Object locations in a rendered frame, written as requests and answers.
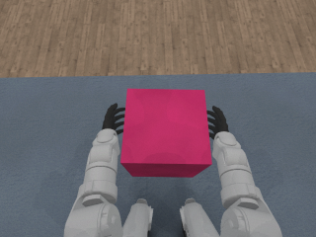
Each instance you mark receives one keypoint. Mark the right robot upper arm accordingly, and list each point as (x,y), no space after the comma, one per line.
(238,221)

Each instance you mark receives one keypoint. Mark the robot left hand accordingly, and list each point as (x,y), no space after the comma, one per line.
(111,118)

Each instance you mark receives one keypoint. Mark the left robot shin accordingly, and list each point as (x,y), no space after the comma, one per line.
(141,200)

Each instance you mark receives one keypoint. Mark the right robot thigh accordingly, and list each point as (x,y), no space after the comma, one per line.
(196,222)

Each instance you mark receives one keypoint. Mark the robot right hand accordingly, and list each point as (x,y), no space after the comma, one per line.
(219,121)

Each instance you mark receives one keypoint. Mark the left robot upper arm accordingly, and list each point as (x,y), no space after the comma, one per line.
(98,220)

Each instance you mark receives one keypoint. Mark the right robot forearm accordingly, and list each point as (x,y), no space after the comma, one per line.
(237,183)

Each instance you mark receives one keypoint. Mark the carton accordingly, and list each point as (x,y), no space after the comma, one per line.
(165,133)

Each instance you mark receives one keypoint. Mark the left robot forearm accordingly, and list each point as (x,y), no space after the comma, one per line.
(101,171)

